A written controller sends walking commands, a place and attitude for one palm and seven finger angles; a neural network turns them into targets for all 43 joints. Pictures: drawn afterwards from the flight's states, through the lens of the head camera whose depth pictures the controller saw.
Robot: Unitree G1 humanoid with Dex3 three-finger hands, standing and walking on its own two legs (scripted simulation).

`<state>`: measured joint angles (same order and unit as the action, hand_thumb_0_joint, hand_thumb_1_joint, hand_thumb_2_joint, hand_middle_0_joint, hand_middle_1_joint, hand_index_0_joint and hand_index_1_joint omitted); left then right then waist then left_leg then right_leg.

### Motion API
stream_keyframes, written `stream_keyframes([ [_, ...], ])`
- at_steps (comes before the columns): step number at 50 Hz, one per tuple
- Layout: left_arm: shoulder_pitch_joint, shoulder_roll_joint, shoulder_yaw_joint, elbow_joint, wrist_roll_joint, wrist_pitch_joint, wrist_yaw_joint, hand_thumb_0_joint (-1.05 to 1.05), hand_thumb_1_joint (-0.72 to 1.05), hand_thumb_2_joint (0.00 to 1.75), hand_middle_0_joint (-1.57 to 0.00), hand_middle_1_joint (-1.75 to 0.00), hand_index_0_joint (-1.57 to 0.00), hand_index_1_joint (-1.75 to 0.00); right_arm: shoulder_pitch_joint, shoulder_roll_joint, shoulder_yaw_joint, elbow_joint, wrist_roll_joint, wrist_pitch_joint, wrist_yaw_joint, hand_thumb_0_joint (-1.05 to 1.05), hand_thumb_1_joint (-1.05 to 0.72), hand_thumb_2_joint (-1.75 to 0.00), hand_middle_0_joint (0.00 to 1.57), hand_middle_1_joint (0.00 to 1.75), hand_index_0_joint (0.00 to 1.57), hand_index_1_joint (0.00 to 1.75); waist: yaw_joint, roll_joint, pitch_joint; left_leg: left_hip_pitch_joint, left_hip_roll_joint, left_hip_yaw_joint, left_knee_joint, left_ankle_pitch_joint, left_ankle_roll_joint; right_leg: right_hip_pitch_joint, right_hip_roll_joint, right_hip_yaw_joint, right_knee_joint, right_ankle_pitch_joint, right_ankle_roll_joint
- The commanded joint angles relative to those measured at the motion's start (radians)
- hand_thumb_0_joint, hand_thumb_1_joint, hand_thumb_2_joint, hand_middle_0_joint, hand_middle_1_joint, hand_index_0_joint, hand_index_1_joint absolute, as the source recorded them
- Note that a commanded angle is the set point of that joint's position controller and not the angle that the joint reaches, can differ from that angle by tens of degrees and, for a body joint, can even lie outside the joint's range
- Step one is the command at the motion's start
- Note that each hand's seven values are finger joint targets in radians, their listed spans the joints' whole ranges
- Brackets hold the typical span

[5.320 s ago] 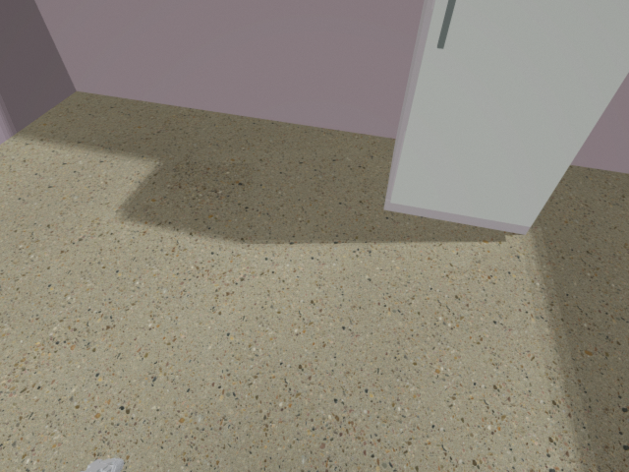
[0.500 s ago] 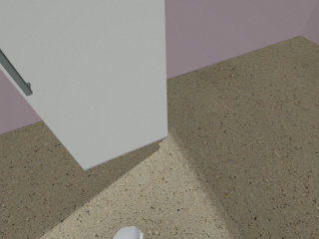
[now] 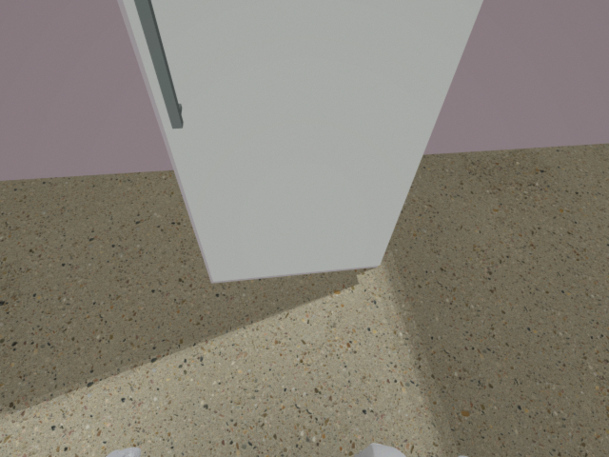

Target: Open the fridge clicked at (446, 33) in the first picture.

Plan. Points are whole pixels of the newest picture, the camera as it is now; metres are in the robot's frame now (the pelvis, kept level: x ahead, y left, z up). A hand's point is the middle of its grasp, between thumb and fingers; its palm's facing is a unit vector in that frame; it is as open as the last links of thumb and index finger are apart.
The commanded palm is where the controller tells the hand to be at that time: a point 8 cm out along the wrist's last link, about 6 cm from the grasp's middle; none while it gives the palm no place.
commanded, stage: turn to face it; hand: left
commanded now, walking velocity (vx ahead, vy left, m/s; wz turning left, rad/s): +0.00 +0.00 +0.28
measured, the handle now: (158, 46) +0.68 +0.29 +0.16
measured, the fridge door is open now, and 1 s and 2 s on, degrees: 0 0 0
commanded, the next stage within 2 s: take the last steps up to it in 0.16 s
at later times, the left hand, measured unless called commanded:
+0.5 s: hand out of the picture -0.01 +0.15 -0.15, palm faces +0.23 -0.94 -0.25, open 7.3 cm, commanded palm none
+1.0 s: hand (168, 436) +0.16 +0.22 -0.17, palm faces +0.18 -0.97 -0.17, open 7.4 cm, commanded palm none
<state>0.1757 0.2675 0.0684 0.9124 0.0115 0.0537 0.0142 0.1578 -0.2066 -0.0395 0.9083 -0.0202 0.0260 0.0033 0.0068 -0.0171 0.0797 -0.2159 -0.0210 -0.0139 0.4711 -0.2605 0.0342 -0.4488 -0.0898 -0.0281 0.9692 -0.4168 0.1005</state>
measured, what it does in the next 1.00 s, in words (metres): walks ahead: right foot, then left foot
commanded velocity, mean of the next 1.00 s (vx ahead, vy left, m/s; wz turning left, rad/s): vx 0.21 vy -0.01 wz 0.07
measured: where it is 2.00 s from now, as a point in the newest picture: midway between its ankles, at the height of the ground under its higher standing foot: (297, 430)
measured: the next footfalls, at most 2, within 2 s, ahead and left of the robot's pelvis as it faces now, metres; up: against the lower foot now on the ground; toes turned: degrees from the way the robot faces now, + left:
right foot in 0.14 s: +0.05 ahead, -0.13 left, +0.00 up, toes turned -1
left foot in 0.66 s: +0.05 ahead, +0.12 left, +0.00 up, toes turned +17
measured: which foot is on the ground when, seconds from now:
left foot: down 0.00-0.16, up 0.18-0.64, down 0.66-1.00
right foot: up 0.00-0.12, down 0.14-0.66, up 0.68-1.00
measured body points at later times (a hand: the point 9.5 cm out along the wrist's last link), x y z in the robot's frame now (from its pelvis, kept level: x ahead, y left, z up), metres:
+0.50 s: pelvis +0.01 -0.04 +0.01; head +0.03 -0.06 +0.45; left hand -0.02 +0.20 -0.13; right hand +0.10 -0.28 -0.16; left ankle -0.03 +0.11 -0.68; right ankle +0.01 -0.13 -0.74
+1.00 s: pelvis +0.14 +0.03 +0.00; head +0.15 +0.03 +0.45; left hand +0.15 +0.27 -0.16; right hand +0.11 -0.21 -0.15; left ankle +0.01 +0.11 -0.74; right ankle +0.26 -0.09 -0.70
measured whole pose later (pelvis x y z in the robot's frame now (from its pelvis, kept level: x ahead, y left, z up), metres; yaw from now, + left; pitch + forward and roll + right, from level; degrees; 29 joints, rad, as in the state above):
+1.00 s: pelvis +0.14 +0.03 +0.00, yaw +9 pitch -1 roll +1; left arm 0.20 0.18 0.05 1.05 0.02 0.00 -0.02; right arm 0.40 -0.14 -0.04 1.13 -0.02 -0.05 -0.03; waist -0.01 -0.03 0.05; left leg 0.05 0.01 0.14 0.31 -0.34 0.00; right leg -0.52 -0.11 -0.09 0.78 -0.23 0.01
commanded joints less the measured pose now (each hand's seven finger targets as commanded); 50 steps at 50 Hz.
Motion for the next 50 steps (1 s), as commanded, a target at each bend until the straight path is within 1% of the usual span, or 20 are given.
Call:
stream_keyframes([
  [1, -0.027, 0.042, 0.002, -0.088, -0.003, -0.027, 0.007, 0.00, 0.90, 0.90, -0.20, -0.30, -0.20, -0.30, 0.051, -0.208, -0.060, -0.046, -0.006, -0.010, -0.013, 0.00, -0.90, -0.90, 0.20, 0.30, 0.20, 0.30, -0.039, 0.181, -0.115, 0.116, 0.251, -0.237, -0.081, 0.573, 0.147, 0.025, 0.030, -0.005, -0.152, -0.033, -0.009],
  [4, 0.037, 0.044, 0.001, -0.069, -0.007, -0.040, 0.011, 0.00, 0.90, 0.90, -0.20, -0.30, -0.20, -0.30, 0.028, -0.200, -0.061, -0.044, -0.005, -0.008, -0.013, 0.00, -0.90, -0.90, 0.20, 0.30, 0.20, 0.30, -0.008, 0.173, -0.118, 0.055, 0.227, -0.251, -0.031, 0.570, 0.119, 0.167, 0.062, -0.020, -0.349, 0.074, -0.028],
  [6, 0.104, 0.080, 0.007, -0.046, -0.002, -0.059, 0.018, 0.00, 0.90, 0.90, -0.20, -0.30, -0.20, -0.30, 0.032, -0.160, -0.055, -0.042, 0.009, -0.011, -0.009, 0.00, -0.90, -0.90, 0.20, 0.30, 0.20, 0.30, 0.024, 0.074, -0.144, -0.072, 0.155, -0.206, 0.073, 0.346, 0.040, 0.378, -0.005, 0.031, -0.598, 0.294, -0.043],
  [7, 0.123, 0.163, 0.022, -0.040, 0.014, -0.072, 0.026, 0.00, 0.90, 0.90, -0.20, -0.30, -0.20, -0.30, 0.060, -0.094, -0.043, -0.051, 0.018, -0.014, -0.003, 0.00, -0.90, -0.90, 0.20, 0.30, 0.20, 0.30, 0.020, -0.175, -0.171, -0.248, 0.023, -0.058, 0.252, 0.019, -0.039, 0.505, -0.237, 0.261, -0.633, 0.482, -0.124],
  [8, 0.136, 0.196, 0.022, -0.050, 0.011, -0.069, 0.022, 0.00, 0.90, 0.90, -0.20, -0.30, -0.20, -0.30, 0.040, -0.093, -0.046, -0.068, 0.012, -0.003, -0.007, 0.00, -0.90, -0.90, 0.20, 0.30, 0.20, 0.30, 0.036, -0.227, -0.157, -0.275, -0.023, -0.042, 0.420, -0.350, -0.061, 0.415, -0.388, 0.338, -0.641, 0.630, -0.235],
  [9, 0.118, 0.170, 0.027, -0.050, 0.007, -0.069, 0.028, 0.00, 0.90, 0.90, -0.20, -0.30, -0.20, -0.30, 0.029, -0.117, -0.052, -0.059, 0.006, 0.016, -0.011, 0.00, -0.90, -0.90, 0.20, 0.30, 0.20, 0.30, 0.036, -0.281, -0.153, -0.266, 0.008, -0.080, 0.550, -0.353, -0.057, 0.346, -0.364, 0.321, -0.654, 0.614, -0.263],
  [11, 0.033, 0.106, 0.008, -0.060, 0.005, -0.067, 0.025, 0.00, 0.90, 0.90, -0.20, -0.30, -0.20, -0.30, 0.034, -0.112, -0.057, -0.009, 0.004, 0.025, 0.000, 0.00, -0.90, -0.90, 0.20, 0.30, 0.20, 0.30, -0.006, -0.117, -0.059, -0.296, 0.026, -0.064, 0.703, -0.212, -0.069, 0.285, -0.252, 0.184, -0.643, 0.544, -0.245],
  [14, 0.038, 0.074, 0.002, -0.050, 0.008, -0.078, 0.023, 0.00, 0.90, 0.90, -0.20, -0.30, -0.20, -0.30, 0.074, -0.089, -0.048, 0.028, 0.001, 0.026, 0.008, 0.00, -0.90, -0.90, 0.20, 0.30, 0.20, 0.30, -0.012, -0.133, -0.070, -0.289, 0.044, -0.028, 0.690, -0.118, -0.089, 0.307, -0.200, 0.083, -0.660, 0.496, -0.213],
  [19, 0.168, 0.070, 0.004, 0.023, 0.013, -0.097, 0.014, 0.00, 0.90, 0.90, -0.20, -0.30, -0.20, -0.30, 0.004, -0.081, -0.040, 0.028, -0.008, 0.010, 0.021, 0.00, -0.90, -0.90, 0.20, 0.30, 0.20, 0.30, 0.042, -0.132, -0.023, -0.341, 0.086, 0.015, 0.559, -0.093, -0.091, 0.366, -0.230, 0.133, -0.759, 0.168, -0.223],
  [24, 0.241, 0.076, 0.002, 0.089, 0.021, -0.108, 0.005, 0.00, 0.90, 0.90, -0.20, -0.30, -0.20, -0.30, -0.051, -0.055, -0.029, 0.023, -0.005, -0.010, 0.030, 0.00, -0.90, -0.90, 0.20, 0.30, 0.20, 0.30, 0.062, -0.133, -0.006, -0.309, 0.099, 0.061, 0.364, -0.110, -0.069, 0.382, -0.244, 0.149, -0.807, 0.040, -0.244],
  [28, 0.236, 0.081, 0.002, 0.130, 0.022, -0.104, 0.003, 0.00, 0.90, 0.90, -0.20, -0.30, -0.20, -0.30, -0.027, -0.030, -0.018, 0.034, 0.001, -0.027, 0.029, 0.00, -0.90, -0.90, 0.20, 0.30, 0.20, 0.30, 0.042, -0.140, -0.005, -0.165, 0.085, 0.095, 0.192, -0.120, -0.041, 0.296, -0.231, 0.117, -0.794, 0.015, -0.242],
  [31, 0.209, 0.059, -0.002, 0.150, 0.008, -0.094, -0.003, 0.00, 0.90, 0.90, -0.20, -0.30, -0.20, -0.30, 0.117, -0.044, -0.012, 0.094, 0.003, -0.052, 0.013, 0.00, -0.90, -0.90, 0.20, 0.30, 0.20, 0.30, -0.027, -0.046, -0.041, 0.163, 0.048, 0.162, -0.057, -0.003, -0.038, 0.140, -0.137, 0.006, -0.658, -0.008, -0.184],
  [32, 0.205, 0.019, -0.011, 0.148, 0.005, -0.090, -0.008, 0.00, 0.90, 0.90, -0.20, -0.30, -0.20, -0.30, 0.198, -0.095, -0.024, 0.123, 0.002, -0.059, 0.001, 0.00, -0.90, -0.90, 0.20, 0.30, 0.20, 0.30, -0.064, 0.086, -0.061, 0.308, 0.136, 0.050, -0.104, -0.080, -0.012, 0.014, -0.084, -0.045, -0.518, -0.035, -0.145],
  [33, 0.188, -0.041, -0.023, 0.125, 0.004, -0.089, -0.015, 0.00, 0.90, 0.90, -0.20, -0.30, -0.20, -0.30, 0.294, -0.185, -0.045, 0.146, -0.009, -0.061, -0.008, 0.00, -0.90, -0.90, 0.20, 0.30, 0.20, 0.30, -0.103, 0.297, -0.055, 0.360, 0.350, -0.246, -0.223, -0.236, 0.072, -0.144, 0.017, -0.149, -0.263, -0.093, -0.101],
  [34, 0.126, -0.031, -0.027, 0.082, 0.012, -0.091, -0.016, 0.00, 0.90, 0.90, -0.20, -0.30, -0.20, -0.30, 0.338, -0.225, -0.052, 0.146, -0.007, -0.054, -0.012, 0.00, -0.90, -0.90, 0.20, 0.30, 0.20, 0.30, -0.117, 0.275, -0.017, 0.310, 0.447, -0.383, -0.306, -0.328, 0.140, -0.221, 0.034, -0.103, -0.082, -0.162, -0.106],
  [35, 0.084, -0.027, -0.022, 0.082, 0.020, -0.086, -0.012, 0.00, 0.90, 0.90, -0.20, -0.30, -0.20, -0.30, 0.316, -0.196, -0.046, 0.152, -0.009, -0.058, -0.020, 0.00, -0.90, -0.90, 0.20, 0.30, 0.20, 0.30, -0.116, 0.263, 0.022, 0.239, 0.444, -0.374, -0.337, -0.340, 0.149, -0.248, 0.005, -0.047, 0.051, -0.134, -0.112],
  [37, 0.088, -0.021, -0.012, 0.107, 0.018, -0.084, -0.027, 0.00, 0.90, 0.90, -0.20, -0.30, -0.20, -0.30, 0.214, -0.112, -0.021, 0.128, -0.003, -0.067, -0.024, 0.00, -0.90, -0.90, 0.20, 0.30, 0.20, 0.30, -0.057, 0.165, 0.114, 0.110, 0.374, -0.236, -0.351, -0.225, 0.133, -0.233, -0.043, -0.005, 0.123, 0.016, -0.110],
  [40, 0.159, -0.051, -0.011, 0.138, 0.018, -0.075, -0.034, 0.00, 0.90, 0.90, -0.20, -0.30, -0.20, -0.30, 0.189, -0.074, -0.017, 0.122, 0.002, -0.091, -0.030, 0.00, -0.90, -0.90, 0.20, 0.30, 0.20, 0.30, -0.007, 0.110, 0.057, 0.107, 0.302, -0.076, -0.335, 0.050, 0.121, -0.165, -0.045, -0.020, 0.100, 0.137, -0.086],
  [45, 0.046, -0.053, -0.011, 0.090, 0.012, -0.070, -0.034, 0.00, 0.90, 0.90, -0.20, -0.30, -0.20, -0.30, 0.253, -0.072, -0.018, 0.159, 0.001, -0.103, -0.035, 0.00, -0.90, -0.90, 0.20, 0.30, 0.20, 0.30, -0.015, 0.116, 0.068, 0.180, 0.301, 0.000, -0.297, 0.336, 0.137, -0.190, -0.050, -0.035, -0.079, 0.183, -0.074],
  [50, -0.023, -0.055, -0.008, 0.060, 0.007, -0.077, -0.034, 0.00, 0.90, 0.90, -0.20, -0.30, -0.20, -0.30, 0.262, -0.091, -0.027, 0.188, -0.010, -0.090, -0.034, 0.00, -0.90, -0.90, 0.20, 0.30, 0.20, 0.30, -0.020, 0.149, 0.076, 0.152, 0.308, 0.041, -0.204, 0.437, 0.105, -0.016, 0.005, -0.085, -0.305, 0.194, -0.111],
])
